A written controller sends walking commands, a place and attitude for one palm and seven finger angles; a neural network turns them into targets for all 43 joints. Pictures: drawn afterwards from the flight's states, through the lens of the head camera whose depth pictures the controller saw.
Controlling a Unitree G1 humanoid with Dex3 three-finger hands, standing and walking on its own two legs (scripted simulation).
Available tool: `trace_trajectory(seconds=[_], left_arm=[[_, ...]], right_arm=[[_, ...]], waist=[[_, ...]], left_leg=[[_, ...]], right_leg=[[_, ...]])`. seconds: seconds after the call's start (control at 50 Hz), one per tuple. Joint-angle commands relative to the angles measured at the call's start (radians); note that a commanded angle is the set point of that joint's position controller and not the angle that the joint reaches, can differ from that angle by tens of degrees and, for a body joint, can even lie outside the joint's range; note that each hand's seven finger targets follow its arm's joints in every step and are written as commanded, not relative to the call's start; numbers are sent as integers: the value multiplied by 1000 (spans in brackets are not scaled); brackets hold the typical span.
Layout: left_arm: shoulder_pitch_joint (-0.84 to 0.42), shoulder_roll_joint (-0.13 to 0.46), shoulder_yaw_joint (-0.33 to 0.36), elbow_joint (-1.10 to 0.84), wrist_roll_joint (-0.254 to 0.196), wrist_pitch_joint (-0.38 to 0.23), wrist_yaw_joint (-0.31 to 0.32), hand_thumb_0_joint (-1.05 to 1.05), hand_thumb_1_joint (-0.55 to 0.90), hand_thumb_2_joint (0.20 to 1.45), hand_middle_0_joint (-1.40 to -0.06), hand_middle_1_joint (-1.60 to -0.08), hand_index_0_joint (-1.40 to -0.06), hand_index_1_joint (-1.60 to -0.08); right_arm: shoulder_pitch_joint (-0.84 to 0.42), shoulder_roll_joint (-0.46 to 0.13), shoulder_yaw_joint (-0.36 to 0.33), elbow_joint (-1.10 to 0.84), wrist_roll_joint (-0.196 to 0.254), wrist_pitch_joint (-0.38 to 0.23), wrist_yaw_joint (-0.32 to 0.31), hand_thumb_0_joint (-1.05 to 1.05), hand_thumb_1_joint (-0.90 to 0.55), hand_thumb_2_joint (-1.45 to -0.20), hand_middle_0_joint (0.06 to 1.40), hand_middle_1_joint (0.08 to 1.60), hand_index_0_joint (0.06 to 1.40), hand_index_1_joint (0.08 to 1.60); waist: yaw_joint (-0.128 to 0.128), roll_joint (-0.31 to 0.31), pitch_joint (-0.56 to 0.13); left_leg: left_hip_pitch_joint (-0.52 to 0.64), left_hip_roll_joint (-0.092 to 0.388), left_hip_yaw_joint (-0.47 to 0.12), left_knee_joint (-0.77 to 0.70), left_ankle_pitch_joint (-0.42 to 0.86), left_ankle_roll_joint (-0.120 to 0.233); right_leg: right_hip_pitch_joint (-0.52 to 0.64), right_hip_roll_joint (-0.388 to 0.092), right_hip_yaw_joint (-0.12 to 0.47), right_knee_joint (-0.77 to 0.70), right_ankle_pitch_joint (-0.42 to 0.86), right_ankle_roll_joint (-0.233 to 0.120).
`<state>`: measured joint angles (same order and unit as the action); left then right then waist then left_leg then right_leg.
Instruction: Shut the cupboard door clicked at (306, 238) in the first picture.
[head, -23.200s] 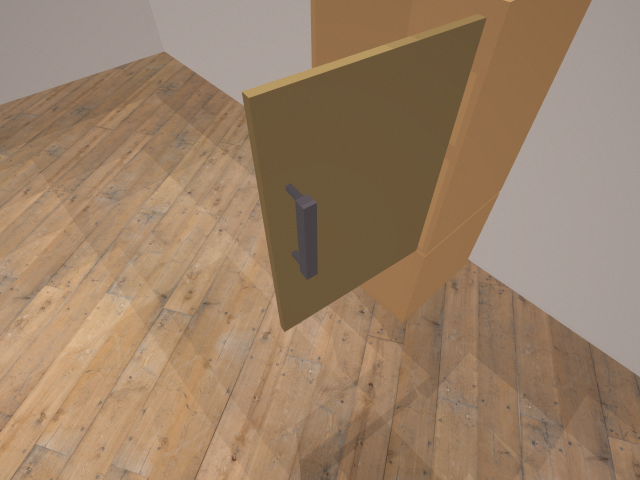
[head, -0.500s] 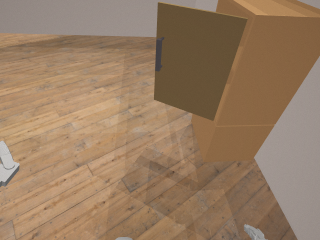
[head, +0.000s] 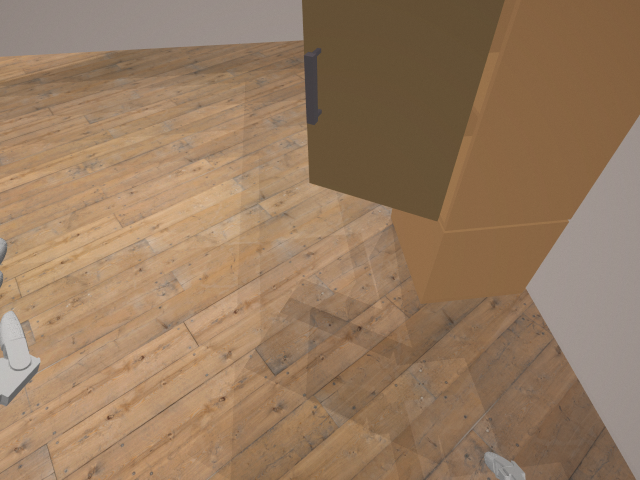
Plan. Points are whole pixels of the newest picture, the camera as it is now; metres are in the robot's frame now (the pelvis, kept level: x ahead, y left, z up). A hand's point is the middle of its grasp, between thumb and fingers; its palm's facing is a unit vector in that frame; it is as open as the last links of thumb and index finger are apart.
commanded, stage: stop stepping back and stand still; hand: left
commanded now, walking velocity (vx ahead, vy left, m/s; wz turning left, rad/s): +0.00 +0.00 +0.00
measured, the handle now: (314, 87) +1.00 +0.07 +0.01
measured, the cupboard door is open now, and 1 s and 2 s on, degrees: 58 58 58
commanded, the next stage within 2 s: let the arm hang, fingers relaxed in 0.36 s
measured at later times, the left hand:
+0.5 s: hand (62, 340) +0.22 +0.27 +0.13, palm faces +0.35 -0.79 -0.50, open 7.4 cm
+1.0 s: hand out of the picture -0.02 +0.23 -0.16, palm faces +0.01 -0.97 -0.23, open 7.2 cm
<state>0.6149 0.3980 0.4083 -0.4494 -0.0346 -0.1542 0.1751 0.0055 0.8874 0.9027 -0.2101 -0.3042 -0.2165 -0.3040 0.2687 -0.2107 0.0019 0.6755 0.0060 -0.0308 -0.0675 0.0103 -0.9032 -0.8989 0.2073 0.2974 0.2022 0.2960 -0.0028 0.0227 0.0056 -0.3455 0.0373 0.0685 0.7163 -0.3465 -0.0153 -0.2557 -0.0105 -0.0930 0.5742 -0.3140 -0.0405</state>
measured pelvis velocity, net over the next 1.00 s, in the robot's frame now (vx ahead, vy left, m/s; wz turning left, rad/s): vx -0.01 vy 0.03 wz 0.01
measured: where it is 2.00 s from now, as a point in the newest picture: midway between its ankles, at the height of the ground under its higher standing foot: outside the picture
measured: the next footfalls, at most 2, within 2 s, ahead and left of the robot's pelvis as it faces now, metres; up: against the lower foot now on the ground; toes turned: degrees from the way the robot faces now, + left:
left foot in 0.04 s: +0.06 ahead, +0.12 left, +0.00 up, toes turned +5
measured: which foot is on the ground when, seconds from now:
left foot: up 0.00-0.02, down 0.04-1.00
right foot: down 0.00-1.00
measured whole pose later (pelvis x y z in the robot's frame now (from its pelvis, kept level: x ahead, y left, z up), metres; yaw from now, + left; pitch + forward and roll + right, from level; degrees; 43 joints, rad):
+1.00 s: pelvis -0.01 +0.03 +0.01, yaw +0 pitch -1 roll -1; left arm 0.33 0.21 0.01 1.02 0.02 0.03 0.02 -0.02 0.94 0.90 -0.20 -0.30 -0.20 -0.30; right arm 0.33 -0.18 0.01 1.03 -0.02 0.04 -0.01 0.01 -0.91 -0.90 0.20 0.30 0.20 0.30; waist -0.01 0.01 0.04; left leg -0.25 0.00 0.09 0.46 -0.20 0.05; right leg -0.19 -0.03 -0.09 0.42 -0.22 0.00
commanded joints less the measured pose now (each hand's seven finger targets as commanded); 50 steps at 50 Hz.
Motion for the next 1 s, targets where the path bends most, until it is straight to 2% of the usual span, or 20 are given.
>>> trace_trajectory(seconds=[0.0,0.02,0.04,0.08,0.12,0.2,0.3,0.42,0.44,0.46,0.5,0.58,0.6,0.64,0.68,0.72,0.78,0.86,0.92,0.98], left_arm=[[-237,222,119,-330,1,-103,43,0,900,900,-200,-300,-200,-300],[-238,218,114,-367,4,-107,42,0,900,900,-200,-300,-200,-300],[-220,228,130,-380,12,-108,43,0,900,900,-200,-300,-200,-300],[-161,239,161,-348,12,-108,33,0,900,900,-200,-300,-200,-300],[-146,206,144,-312,11,-115,28,0,900,900,-200,-300,-200,-300],[-8,171,146,-191,-13,-92,19,0,900,900,-200,-300,-200,-300],[12,179,143,-180,-29,-70,12,0,900,900,-200,-300,-200,-300],[-80,194,121,-228,-23,-65,16,0,900,900,-200,-300,-200,-300],[-156,9,-332,487,47,71,-132,0,900,900,-200,-300,-200,-300],[-165,5,-304,534,54,137,-158,0,900,900,-200,-300,-200,-300],[-185,-34,-320,581,54,154,-170,0,900,900,-200,-300,-200,-300],[-293,-16,-347,802,60,149,-169,0,900,900,-200,-300,-200,-300],[-302,-27,-353,861,57,150,-166,0,900,900,-200,-300,-200,-300],[-322,-30,-366,970,53,156,-158,0,900,900,-200,-300,-200,-300],[-327,-28,-374,1061,49,161,-152,0,900,900,-200,-300,-200,-300],[-305,-47,-378,1160,46,161,-151,0,900,900,-200,-300,-200,-300],[-272,-83,-362,1261,51,159,-147,0,900,900,-200,-300,-200,-300],[-281,-88,-372,1358,47,159,-151,0,900,900,-200,-300,-200,-300],[-280,-101,-378,1412,48,158,-151,0,900,900,-200,-300,-200,-300],[-268,-107,-380,1453,47,155,-149,0,900,900,-200,-300,-200,-300]], right_arm=[[-145,-109,-48,-168,-8,-92,-37,0,-900,-900,200,300,200,300],[-148,-131,-58,-180,-5,-99,-35,0,-900,-900,200,300,200,300],[-142,-134,-58,-189,-1,-100,-30,0,-900,-900,200,300,200,300],[-143,-105,-40,-172,-9,-111,-22,0,-900,-900,200,300,200,300],[-134,-104,-39,-176,3,-111,-13,0,-900,-900,200,300,200,300],[-105,-107,-51,-194,17,-83,3,0,-900,-900,200,300,200,300],[-120,-105,-44,-219,21,-49,-3,0,-900,-900,200,300,200,300],[-137,-100,-33,-225,16,-49,-21,0,-900,-900,200,300,200,300],[-221,-260,-60,-79,23,-114,78,0,-900,-900,200,300,200,300],[-136,-250,-78,-47,2,-78,84,0,-900,-900,200,300,200,300],[-101,-208,-59,-35,-6,-48,78,0,-900,-900,200,300,200,300],[-72,-173,-29,-9,-23,3,76,0,-900,-900,200,300,200,300],[-59,-163,-25,8,-27,13,75,0,-900,-900,200,300,200,300],[-47,-157,-18,50,-32,25,73,0,-900,-900,200,300,200,300],[-57,-162,-10,84,-32,30,71,0,-900,-900,200,300,200,300],[-67,-138,-5,134,-31,31,68,0,-900,-900,200,300,200,300],[-27,-111,-11,186,-33,36,59,0,-900,-900,200,300,200,300],[18,-93,-18,250,-29,45,53,0,-900,-900,200,300,200,300],[56,-92,-21,285,-27,44,49,0,-900,-900,200,300,200,300],[91,-91,-23,317,-23,39,45,0,-900,-900,200,300,200,300]], waist=[[-10,22,-75],[4,133,-86],[15,195,-99],[10,271,-74],[3,204,-58],[-13,39,-155],[-17,-5,-176],[-10,3,-146],[-34,26,-31],[-25,37,-94],[-12,12,-92],[-20,-258,-63],[-22,-262,-71],[-24,-197,-82],[-10,-49,-68],[3,65,-34],[5,153,-25],[0,119,39],[-3,21,72],[-6,-23,62]], left_leg=[[175,53,-81,-296,192,36],[197,146,-197,-331,276,68],[192,191,-238,-339,334,86],[122,178,-212,-361,382,78],[73,146,-148,-327,386,56],[71,90,-68,-221,443,16],[91,86,-59,-228,446,16],[98,78,-62,-249,383,24],[48,85,-63,-122,492,26],[90,92,-65,-161,423,23],[52,103,-88,-178,321,41],[64,52,-104,-159,256,44],[91,39,-97,-157,276,41],[131,39,-101,-191,323,39],[112,59,-127,-259,336,45],[63,61,-133,-317,223,48],[53,56,-131,-352,97,45],[18,56,-136,-408,-39,40],[28,67,-141,-425,-44,47],[61,71,-139,-426,-9,51]], right_leg=[[1,-134,157,-94,133,-8],[-23,-75,123,-31,94,27],[-23,-37,93,-10,73,46],[25,-20,58,-34,92,52],[102,-20,58,-108,186,47],[206,-80,135,-113,494,17],[187,-90,137,-103,561,24],[154,-85,136,-123,485,35],[8,-157,69,-19,585,16],[-13,-140,126,-58,448,3],[-30,-120,97,-64,278,14],[-38,-152,142,-107,259,-18],[-39,-164,151,-110,286,-27],[-26,-152,143,-102,270,-21],[16,-110,124,-104,163,8],[55,-96,133,-145,83,16],[86,-88,119,-188,63,3],[73,-84,118,-231,8,1],[51,-81,117,-250,-8,6],[46,-80,118,-252,5,7]])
